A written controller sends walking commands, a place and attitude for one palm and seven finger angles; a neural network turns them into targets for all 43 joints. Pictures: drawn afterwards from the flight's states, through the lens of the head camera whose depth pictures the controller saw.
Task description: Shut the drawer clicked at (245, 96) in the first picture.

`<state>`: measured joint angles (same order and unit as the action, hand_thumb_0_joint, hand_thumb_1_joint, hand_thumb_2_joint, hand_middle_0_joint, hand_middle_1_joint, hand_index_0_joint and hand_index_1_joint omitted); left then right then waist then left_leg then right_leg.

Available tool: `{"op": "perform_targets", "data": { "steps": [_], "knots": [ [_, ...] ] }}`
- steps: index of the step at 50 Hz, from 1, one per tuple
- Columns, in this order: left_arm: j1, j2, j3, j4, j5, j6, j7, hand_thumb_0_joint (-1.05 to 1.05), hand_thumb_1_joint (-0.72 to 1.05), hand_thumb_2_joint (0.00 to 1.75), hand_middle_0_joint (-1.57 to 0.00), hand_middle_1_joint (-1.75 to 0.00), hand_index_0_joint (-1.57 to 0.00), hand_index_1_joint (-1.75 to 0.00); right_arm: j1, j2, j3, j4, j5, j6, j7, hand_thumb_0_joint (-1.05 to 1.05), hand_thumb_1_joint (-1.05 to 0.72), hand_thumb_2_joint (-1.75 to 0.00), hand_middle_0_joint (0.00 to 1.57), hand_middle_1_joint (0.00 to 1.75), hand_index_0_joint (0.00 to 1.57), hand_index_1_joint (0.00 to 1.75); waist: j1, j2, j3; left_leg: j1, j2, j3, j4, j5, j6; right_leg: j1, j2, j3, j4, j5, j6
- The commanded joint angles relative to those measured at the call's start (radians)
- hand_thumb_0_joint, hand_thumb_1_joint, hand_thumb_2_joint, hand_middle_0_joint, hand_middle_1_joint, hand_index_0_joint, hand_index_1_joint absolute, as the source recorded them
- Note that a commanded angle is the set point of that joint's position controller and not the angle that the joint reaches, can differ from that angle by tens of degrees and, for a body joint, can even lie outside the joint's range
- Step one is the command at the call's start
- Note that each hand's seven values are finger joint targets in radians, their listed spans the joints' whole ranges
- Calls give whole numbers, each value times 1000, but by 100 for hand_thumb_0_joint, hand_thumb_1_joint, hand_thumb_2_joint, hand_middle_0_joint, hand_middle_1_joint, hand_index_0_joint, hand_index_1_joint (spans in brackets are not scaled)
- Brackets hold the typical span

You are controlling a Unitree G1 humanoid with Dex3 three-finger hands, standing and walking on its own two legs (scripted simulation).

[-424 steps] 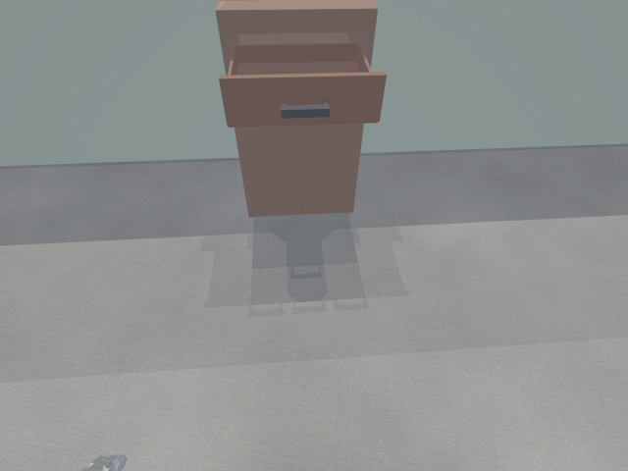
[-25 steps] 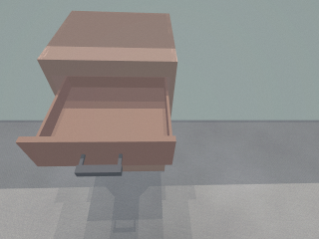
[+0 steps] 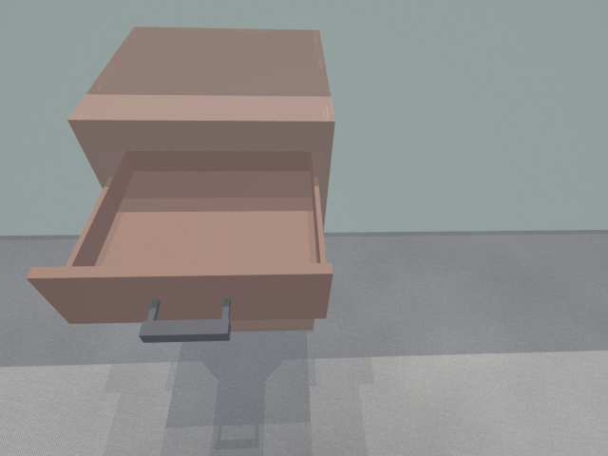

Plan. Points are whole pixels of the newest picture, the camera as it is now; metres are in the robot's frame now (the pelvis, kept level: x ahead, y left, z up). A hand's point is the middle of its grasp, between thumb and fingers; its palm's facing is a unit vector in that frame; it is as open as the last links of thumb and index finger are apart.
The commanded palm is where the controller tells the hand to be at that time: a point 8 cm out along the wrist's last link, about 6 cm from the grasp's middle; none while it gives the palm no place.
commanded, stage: look again from close up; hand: left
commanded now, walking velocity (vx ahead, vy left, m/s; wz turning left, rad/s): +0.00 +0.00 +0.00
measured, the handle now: (188, 317) +0.32 +0.20 -0.05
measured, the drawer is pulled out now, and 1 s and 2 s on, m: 0.30 0.30 0.30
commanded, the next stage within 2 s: raise the hand and make a fist in 0.26 s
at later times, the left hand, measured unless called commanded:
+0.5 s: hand out of the picture +0.08 +0.18 -0.11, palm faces +0.24 -0.93 -0.28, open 7.1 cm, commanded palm +0.09 +0.19 -0.06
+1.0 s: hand out of the picture +0.12 +0.14 +0.00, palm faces +0.22 -0.97 -0.11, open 4.8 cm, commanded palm +0.11 +0.19 -0.02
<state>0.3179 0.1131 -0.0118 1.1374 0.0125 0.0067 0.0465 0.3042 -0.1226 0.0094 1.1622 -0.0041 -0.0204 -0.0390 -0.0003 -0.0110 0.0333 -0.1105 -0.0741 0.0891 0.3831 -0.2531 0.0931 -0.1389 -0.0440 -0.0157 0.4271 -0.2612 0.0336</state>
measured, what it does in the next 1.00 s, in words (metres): lowers itself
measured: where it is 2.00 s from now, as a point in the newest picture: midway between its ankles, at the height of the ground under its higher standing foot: outside the picture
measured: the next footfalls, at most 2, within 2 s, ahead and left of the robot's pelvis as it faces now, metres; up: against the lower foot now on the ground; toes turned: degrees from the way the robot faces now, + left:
none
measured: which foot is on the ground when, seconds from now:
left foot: down 0.00-1.00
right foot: down 0.00-1.00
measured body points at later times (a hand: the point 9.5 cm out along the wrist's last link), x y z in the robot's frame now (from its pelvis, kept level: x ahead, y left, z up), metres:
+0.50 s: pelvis -0.01 -0.02 -0.01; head -0.01 -0.03 +0.44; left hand +0.07 +0.23 -0.08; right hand +0.02 -0.26 -0.15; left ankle -0.02 +0.05 -0.74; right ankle -0.02 -0.14 -0.74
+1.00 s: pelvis -0.05 -0.08 -0.08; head +0.00 -0.08 +0.36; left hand +0.10 +0.19 +0.01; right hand +0.21 -0.27 -0.14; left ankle -0.02 +0.05 -0.74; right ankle -0.02 -0.14 -0.74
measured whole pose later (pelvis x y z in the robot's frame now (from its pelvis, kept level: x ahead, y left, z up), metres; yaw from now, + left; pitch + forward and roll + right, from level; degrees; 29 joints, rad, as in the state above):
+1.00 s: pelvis -0.05 -0.08 -0.08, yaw +5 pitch +11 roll -2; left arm 0.49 0.22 0.18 -0.05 -0.28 -0.59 -0.22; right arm 0.13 -0.23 0.01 0.55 0.02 -0.25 -0.03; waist 0.06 0.03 -0.13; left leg -0.83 0.02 -0.06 1.13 -0.50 -0.02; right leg -0.77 0.02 -0.18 1.08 -0.51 -0.10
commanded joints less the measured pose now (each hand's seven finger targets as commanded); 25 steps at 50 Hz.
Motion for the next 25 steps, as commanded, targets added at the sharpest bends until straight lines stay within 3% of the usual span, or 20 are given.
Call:
{"op": "perform_targets", "data": {
  "steps": [1, 17, 18, 19, 20, 21, 22, 23, 25],
  "knots": [
    [92, 82, 17, -12, 1, -12, 8, 0, 90, 90, -20, -30, -20, -30, 85, -101, -19, -14, 1, -8, -8, 0, -90, -90, 20, 30, 20, 30, 1, 3, 61, -13, 183, -163, -80, 254, -41, -57, -62, 49, -42, 142, -46],
    [102, 77, 16, -7, 3, -17, 7, 0, 90, 90, -20, -30, -20, -30, 84, -91, -17, -15, 2, -6, -5, 0, -90, -90, 20, 30, 20, 30, 1, -2, 77, -29, 181, -156, -79, 167, -40, -75, -64, 64, -62, 136, -53],
    [113, 122, 8, 1, 19, -51, 37, 0, 90, 90, -20, -30, -20, -30, 2, -132, -7, -103, 6, -22, 8, 0, -90, -90, 20, 30, 20, 30, 18, -44, 84, -140, 195, -138, 117, 443, -68, -71, -96, 69, -28, 447, -45],
    [-582, 313, 84, -1534, -170, -244, 37, 0, 90, 90, -22, -32, -22, -32, 41, -324, -46, -458, 33, -154, -28, 0, -90, -90, 20, 30, 20, 30, -108, 160, -427, 172, 111, -146, 31, 498, -97, -32, 21, -11, 75, 322, -52],
    [-256, 232, 55, -1311, -100, -167, 86, 0, 90, 90, -24, -34, -24, -34, -70, -213, -5, -407, 41, -246, -46, 0, -90, -90, 20, 30, 20, 30, -25, 274, -397, 189, 154, -121, -12, 596, -107, -91, 37, -12, 144, 58, -74],
    [-182, 191, 40, -1209, -116, -111, 136, 0, 90, 90, -26, -37, -26, -37, -51, -221, -35, -343, 41, -284, -45, 0, -90, -90, 20, 30, 20, 30, -40, 240, -294, 89, 150, -134, -30, 494, -136, -158, 37, -34, 170, -47, -59],
    [103, -8, -58, -999, -121, -24, 124, 0, 90, 90, -28, -39, -28, -39, -21, -186, -35, -320, 48, -282, -27, 0, -90, -90, 20, 30, 20, 30, -41, 119, -156, -3, 152, -156, -37, 339, -131, -227, 28, -54, 168, -79, -53],
    [-14, -44, -127, -1210, -156, -49, 103, 0, 90, 90, -30, -41, -30, -41, -36, -218, -26, -413, 56, -290, -25, 0, -90, -90, 20, 30, 20, 30, -44, 100, -76, -94, 138, -165, -6, 217, -110, -210, 20, -66, 145, -48, -53],
    [18, -4, -106, -1268, -150, -129, 79, 0, 90, 90, -34, -45, -34, -45, -81, -256, -33, -474, 45, -336, -31, 0, -90, -90, 20, 30, 20, 30, -53, 20, -40, -180, 102, -162, 76, 23, -88, -235, 28, -70, 80, -28, -55]
  ]
}}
